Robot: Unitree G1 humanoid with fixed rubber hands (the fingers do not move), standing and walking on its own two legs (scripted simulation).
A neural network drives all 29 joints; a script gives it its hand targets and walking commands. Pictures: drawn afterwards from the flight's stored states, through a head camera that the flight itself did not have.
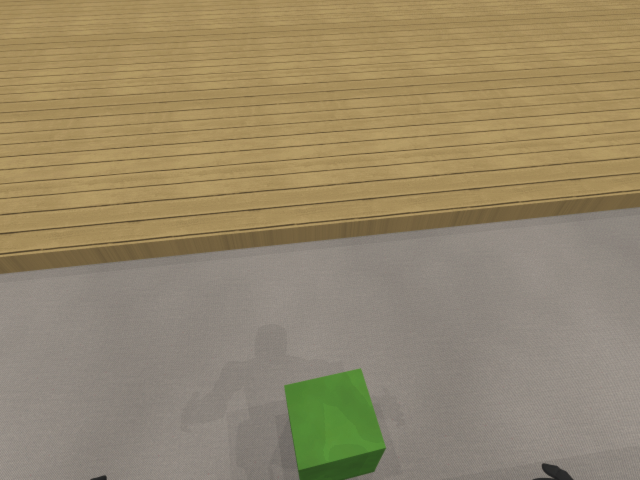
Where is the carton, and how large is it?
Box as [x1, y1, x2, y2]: [284, 368, 385, 479]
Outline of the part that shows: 360,368 284,385 300,479 344,479 371,472 374,470 385,446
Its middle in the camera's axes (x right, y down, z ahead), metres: +0.03 +0.52 +1.06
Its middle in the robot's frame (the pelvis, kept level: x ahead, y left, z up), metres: +0.38 -0.03 -0.66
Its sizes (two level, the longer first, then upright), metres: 0.210 0.200 0.250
